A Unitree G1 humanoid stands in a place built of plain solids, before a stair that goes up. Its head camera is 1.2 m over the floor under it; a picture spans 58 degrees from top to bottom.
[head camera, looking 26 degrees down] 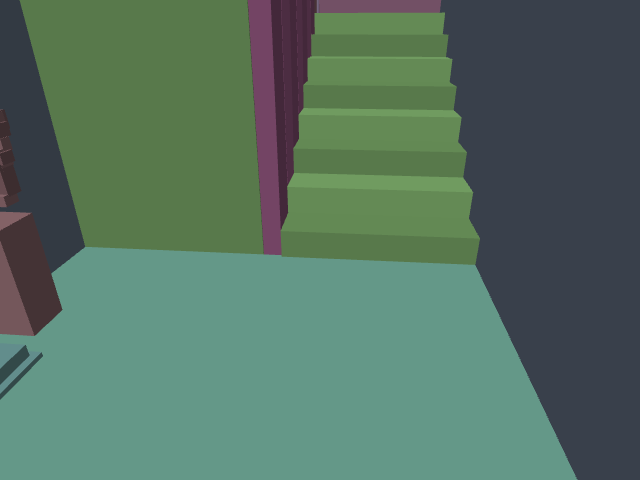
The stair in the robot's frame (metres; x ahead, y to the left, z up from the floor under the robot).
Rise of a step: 0.17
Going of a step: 0.29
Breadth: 1.11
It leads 5 degrees to the right of straight ahead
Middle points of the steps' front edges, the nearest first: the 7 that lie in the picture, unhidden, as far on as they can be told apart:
2.19 -0.33 0.17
2.47 -0.35 0.33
2.75 -0.38 0.50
3.04 -0.40 0.66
3.32 -0.43 0.83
3.61 -0.45 0.99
3.89 -0.48 1.16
